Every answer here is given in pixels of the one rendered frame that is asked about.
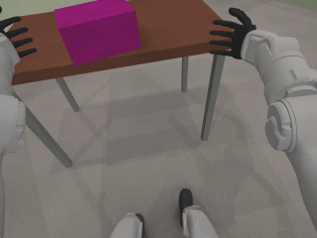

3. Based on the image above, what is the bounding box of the robot left upper arm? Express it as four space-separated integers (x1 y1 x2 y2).
0 94 26 238

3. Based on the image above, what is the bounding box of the robot right forearm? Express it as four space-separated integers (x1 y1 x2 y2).
240 30 317 107

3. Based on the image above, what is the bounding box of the left robot thigh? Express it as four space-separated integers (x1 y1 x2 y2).
109 217 143 238

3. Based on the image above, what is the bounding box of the left robot shin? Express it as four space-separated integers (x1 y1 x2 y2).
125 213 139 220

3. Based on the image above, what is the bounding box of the robot left forearm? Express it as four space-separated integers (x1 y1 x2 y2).
0 33 21 96

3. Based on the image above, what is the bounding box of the robot left hand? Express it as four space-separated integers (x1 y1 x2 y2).
0 6 37 58

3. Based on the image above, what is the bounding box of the table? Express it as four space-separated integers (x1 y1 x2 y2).
8 0 234 168

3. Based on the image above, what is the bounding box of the carton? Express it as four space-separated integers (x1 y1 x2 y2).
54 0 141 66

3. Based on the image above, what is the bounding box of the robot right hand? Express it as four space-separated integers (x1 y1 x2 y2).
209 7 257 60

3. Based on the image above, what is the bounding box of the robot right upper arm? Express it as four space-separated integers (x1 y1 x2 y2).
264 94 317 232

